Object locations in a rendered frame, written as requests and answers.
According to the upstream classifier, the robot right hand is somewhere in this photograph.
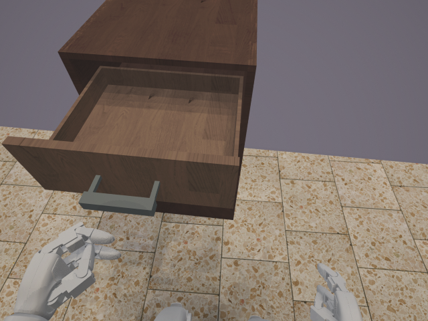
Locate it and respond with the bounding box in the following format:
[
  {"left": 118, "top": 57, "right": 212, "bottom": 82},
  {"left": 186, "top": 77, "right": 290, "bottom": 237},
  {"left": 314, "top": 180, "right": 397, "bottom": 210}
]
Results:
[{"left": 310, "top": 263, "right": 363, "bottom": 321}]

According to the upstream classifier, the handle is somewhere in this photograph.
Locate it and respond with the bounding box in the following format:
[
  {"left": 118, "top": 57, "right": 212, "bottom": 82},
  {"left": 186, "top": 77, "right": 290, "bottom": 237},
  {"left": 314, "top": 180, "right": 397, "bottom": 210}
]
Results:
[{"left": 78, "top": 175, "right": 161, "bottom": 217}]

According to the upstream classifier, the drawer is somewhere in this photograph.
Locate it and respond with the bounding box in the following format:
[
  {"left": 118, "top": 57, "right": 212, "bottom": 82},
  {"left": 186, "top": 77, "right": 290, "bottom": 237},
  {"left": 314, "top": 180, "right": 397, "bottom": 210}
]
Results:
[{"left": 1, "top": 66, "right": 243, "bottom": 209}]

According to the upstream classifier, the robot left hand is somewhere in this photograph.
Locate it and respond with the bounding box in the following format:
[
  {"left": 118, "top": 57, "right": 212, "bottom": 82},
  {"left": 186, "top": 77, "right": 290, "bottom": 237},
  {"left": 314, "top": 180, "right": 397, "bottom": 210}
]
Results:
[{"left": 14, "top": 222, "right": 121, "bottom": 320}]

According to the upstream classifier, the cabinet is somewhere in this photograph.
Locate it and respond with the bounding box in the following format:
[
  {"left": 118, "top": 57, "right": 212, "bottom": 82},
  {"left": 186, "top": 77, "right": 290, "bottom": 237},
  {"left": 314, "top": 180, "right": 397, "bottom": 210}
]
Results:
[{"left": 58, "top": 0, "right": 257, "bottom": 220}]

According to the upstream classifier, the left robot thigh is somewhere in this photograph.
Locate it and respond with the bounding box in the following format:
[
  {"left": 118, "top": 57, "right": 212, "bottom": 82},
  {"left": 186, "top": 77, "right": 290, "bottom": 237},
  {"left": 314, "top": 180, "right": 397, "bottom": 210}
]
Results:
[{"left": 154, "top": 306, "right": 192, "bottom": 321}]

